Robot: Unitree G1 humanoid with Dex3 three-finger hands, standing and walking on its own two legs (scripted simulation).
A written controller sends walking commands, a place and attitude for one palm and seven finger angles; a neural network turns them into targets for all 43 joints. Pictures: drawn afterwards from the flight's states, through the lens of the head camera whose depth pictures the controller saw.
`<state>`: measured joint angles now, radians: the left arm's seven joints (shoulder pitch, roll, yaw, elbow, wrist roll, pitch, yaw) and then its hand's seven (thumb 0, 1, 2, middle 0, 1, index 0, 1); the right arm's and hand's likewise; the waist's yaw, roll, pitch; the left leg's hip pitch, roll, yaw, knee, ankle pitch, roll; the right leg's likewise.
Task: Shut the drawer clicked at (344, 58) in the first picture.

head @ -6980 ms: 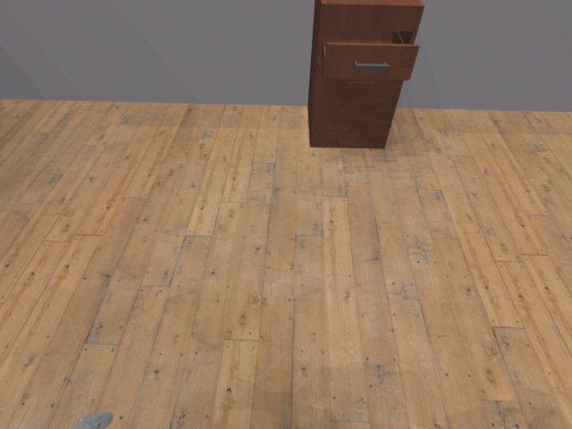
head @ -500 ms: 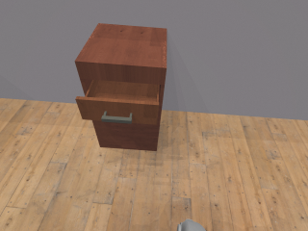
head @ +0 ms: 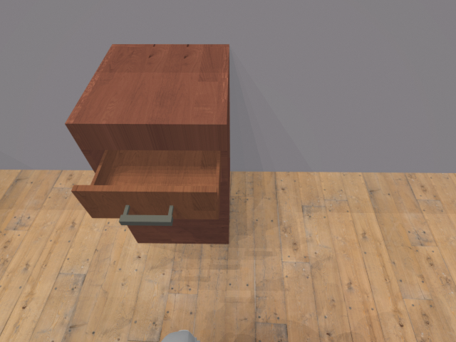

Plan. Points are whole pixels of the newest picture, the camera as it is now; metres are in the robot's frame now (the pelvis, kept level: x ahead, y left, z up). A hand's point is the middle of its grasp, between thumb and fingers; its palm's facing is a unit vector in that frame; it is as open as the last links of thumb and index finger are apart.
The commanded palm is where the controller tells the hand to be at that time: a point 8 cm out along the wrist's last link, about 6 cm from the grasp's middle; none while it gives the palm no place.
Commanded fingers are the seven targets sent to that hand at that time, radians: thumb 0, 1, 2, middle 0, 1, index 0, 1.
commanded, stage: come to a stop and stand still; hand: left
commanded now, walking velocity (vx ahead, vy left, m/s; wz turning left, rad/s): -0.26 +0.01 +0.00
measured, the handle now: (147, 214) +0.46 +0.25 -0.20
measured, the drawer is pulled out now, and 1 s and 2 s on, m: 0.15 0.15 0.15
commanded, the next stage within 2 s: look again from close up in 1.44 s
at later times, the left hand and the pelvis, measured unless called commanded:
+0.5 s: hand out of the picture +0.03 +0.18 -0.16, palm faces +0.02 -0.95 -0.31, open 7.4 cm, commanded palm none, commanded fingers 0.00 0.90 0.90 -0.20 -0.30 -0.20 -0.30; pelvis +0.00 -0.03 -0.01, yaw -2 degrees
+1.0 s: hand out of the picture +0.01 +0.20 -0.17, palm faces +0.02 -0.96 -0.27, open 7.4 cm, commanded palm none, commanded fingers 0.00 0.90 0.90 -0.20 -0.30 -0.20 -0.30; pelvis -0.02 +0.01 -0.01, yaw +0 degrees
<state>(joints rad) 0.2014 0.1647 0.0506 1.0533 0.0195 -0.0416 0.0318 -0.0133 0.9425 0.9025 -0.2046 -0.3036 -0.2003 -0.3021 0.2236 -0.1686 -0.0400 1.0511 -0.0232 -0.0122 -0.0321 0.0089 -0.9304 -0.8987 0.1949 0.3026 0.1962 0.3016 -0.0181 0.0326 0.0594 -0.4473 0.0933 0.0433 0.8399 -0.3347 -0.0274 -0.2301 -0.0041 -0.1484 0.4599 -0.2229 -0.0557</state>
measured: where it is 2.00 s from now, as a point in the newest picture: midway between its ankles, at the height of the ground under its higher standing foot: outside the picture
